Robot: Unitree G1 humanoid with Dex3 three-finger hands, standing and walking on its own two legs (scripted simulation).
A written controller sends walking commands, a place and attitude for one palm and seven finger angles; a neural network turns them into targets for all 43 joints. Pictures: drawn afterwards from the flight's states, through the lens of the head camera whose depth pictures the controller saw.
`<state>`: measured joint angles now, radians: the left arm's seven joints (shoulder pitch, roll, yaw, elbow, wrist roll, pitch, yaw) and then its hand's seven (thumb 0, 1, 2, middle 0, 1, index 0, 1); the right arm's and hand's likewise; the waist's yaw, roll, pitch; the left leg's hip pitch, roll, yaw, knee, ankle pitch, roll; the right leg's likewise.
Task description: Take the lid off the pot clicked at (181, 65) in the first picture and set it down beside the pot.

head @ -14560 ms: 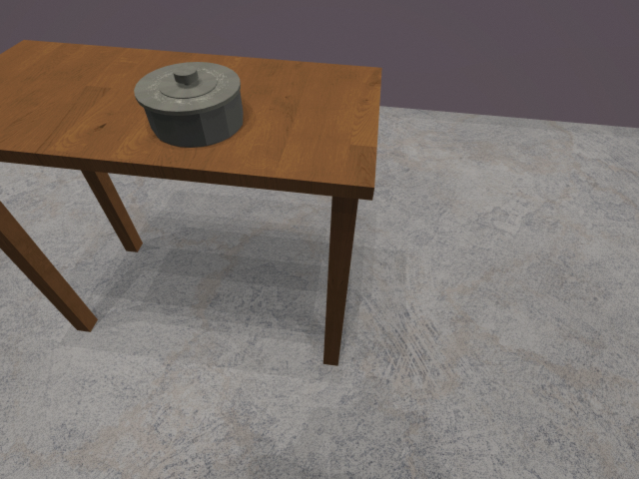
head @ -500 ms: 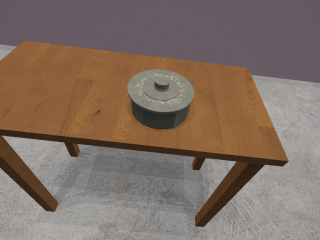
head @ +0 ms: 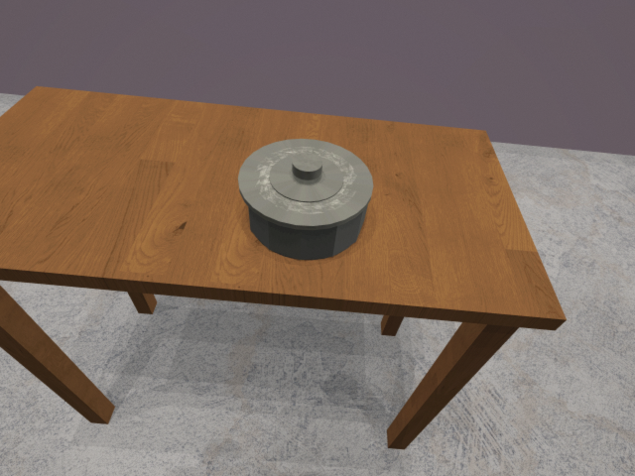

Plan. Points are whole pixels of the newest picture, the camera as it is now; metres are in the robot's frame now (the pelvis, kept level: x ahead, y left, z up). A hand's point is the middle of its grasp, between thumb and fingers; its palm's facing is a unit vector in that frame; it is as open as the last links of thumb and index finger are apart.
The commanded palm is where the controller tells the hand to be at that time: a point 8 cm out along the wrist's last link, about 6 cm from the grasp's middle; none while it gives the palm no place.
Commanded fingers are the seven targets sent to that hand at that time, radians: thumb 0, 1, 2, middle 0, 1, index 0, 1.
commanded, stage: look again from close up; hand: left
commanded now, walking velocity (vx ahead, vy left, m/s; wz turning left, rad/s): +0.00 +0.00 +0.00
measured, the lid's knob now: (307, 166) +0.49 +0.06 +0.14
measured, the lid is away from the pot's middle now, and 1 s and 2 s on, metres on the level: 0.00 0.00 0.00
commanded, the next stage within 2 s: lift the closed hand beside the body in 0.80 s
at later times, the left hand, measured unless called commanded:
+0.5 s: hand out of the picture -0.02 +0.13 -0.18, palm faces +0.04 -0.99 -0.12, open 7.4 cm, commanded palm none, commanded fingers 0.00 0.90 0.90 -0.20 -0.30 -0.20 -0.30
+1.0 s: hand out of the picture +0.05 +0.17 -0.15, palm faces +0.08 -0.96 -0.27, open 7.1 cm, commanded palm +0.11 +0.20 -0.05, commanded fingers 0.00 0.90 0.90 -0.46 -0.59 -0.46 -0.59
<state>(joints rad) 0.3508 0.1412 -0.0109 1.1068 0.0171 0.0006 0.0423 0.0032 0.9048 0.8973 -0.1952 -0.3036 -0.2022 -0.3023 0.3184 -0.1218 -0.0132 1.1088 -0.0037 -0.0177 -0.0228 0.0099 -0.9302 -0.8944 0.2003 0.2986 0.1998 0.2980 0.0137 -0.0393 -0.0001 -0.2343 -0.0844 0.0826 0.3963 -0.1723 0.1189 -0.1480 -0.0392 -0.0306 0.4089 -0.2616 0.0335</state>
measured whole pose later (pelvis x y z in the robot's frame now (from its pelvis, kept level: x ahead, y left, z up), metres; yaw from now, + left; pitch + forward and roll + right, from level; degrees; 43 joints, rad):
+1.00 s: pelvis +0.01 -0.01 +0.00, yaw +0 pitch +0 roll -1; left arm 0.51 0.21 -0.07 0.56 -0.02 0.06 0.15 0.07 0.98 0.90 -0.23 -0.33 -0.23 -0.33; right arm 0.41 -0.15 0.02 0.99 0.06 -0.16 -0.04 0.04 -0.95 -0.89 0.20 0.30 0.20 0.30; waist 0.02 -0.03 0.01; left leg -0.24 -0.07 0.07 0.46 -0.23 0.08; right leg -0.15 -0.03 -0.04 0.46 -0.31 0.00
